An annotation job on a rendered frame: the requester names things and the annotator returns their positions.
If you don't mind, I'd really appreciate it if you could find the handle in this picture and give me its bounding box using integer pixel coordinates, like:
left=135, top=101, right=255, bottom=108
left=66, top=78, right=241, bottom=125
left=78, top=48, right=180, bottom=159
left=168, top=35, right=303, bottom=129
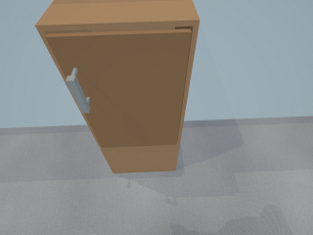
left=66, top=68, right=90, bottom=114

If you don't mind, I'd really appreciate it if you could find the cupboard door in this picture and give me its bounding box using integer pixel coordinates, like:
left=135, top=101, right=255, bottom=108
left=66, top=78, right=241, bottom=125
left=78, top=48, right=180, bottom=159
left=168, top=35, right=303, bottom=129
left=45, top=28, right=192, bottom=148

